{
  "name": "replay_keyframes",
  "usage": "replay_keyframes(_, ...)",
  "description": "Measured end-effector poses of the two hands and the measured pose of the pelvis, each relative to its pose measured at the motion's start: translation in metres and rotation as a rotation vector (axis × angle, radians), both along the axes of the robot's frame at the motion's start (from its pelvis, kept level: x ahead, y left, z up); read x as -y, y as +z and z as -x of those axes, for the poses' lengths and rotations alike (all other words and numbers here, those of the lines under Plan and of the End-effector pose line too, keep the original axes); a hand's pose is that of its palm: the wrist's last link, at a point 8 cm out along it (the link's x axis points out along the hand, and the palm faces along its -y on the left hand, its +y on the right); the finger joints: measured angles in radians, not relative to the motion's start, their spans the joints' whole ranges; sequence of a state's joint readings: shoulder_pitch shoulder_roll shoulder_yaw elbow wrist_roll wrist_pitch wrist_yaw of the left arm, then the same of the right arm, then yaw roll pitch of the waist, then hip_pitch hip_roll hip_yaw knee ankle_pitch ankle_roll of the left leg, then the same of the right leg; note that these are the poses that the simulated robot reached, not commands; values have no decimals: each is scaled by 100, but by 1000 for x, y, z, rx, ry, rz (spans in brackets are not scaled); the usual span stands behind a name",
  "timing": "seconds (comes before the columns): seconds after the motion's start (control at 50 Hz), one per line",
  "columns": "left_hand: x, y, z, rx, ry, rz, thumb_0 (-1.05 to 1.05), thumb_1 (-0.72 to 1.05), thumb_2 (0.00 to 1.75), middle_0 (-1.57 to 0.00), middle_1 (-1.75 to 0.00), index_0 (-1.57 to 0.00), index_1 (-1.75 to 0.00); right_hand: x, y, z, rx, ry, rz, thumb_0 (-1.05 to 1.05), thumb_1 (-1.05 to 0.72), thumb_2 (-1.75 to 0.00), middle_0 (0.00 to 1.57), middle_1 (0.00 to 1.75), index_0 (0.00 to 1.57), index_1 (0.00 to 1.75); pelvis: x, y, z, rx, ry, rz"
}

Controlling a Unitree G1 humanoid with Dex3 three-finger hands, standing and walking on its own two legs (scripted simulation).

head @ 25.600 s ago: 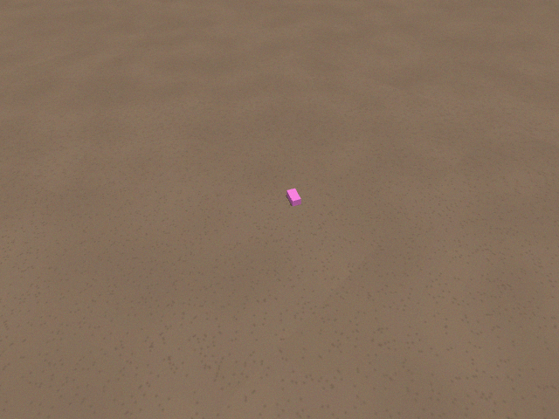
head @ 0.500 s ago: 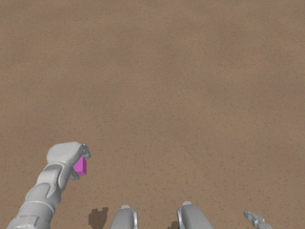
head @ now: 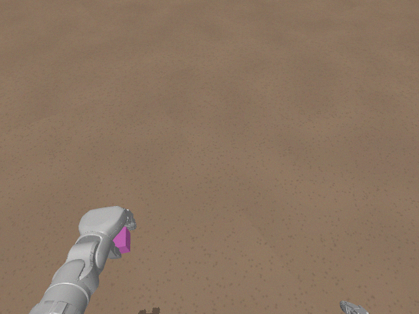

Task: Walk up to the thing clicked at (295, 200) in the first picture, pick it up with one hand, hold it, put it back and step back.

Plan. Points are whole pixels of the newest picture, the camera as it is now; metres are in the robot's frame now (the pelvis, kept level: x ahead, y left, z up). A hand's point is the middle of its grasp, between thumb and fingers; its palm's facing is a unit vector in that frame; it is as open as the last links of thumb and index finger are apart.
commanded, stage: hold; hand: left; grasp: from above
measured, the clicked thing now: (109, 242) +0.33 +0.24 -0.10
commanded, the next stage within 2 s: crouch in 1.90 s
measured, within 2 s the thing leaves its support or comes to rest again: neither
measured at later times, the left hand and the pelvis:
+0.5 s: hand (107, 231) +0.32 +0.22 -0.03, palm faces -0.45 -0.03 -0.89, open 7.5 cm; pelvis +0.01 +0.00 +0.02, yaw -1 degrees
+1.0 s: hand (107, 232) +0.31 +0.21 -0.01, palm faces -0.44 -0.03 -0.90, open 7.4 cm; pelvis +0.01 +0.00 +0.03, yaw -1 degrees
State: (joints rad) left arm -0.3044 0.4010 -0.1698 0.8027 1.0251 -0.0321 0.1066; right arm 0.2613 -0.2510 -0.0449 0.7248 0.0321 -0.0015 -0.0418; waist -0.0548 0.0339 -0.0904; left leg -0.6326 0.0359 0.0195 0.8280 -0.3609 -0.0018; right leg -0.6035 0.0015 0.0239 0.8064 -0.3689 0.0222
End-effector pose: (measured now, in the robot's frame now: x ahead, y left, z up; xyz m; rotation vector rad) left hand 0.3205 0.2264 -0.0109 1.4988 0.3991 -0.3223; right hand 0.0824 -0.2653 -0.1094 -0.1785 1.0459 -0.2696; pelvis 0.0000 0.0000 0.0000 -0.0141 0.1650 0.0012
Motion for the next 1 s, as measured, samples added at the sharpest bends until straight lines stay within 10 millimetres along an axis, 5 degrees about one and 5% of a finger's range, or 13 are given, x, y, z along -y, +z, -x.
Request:
replay_keyframes(0.42, 4, 38, -7, -4, -37, 1, 0, 36, 17, -99, -19, -98, -20, -3, 21, -36, 70, 9, -20, 0, -90, -90, 20, 30, 21, 30, 0, 18, -13, 60, -10, -10)
replay_keyframes(1.0, 15, 62, 7, 4, -60, 3, 0, 36, 14, -101, -17, -99, -17, -3, 33, -50, 114, 22, -36, 1, -90, -90, 20, 30, 20, 30, 5, 29, -8, 116, -16, -19)
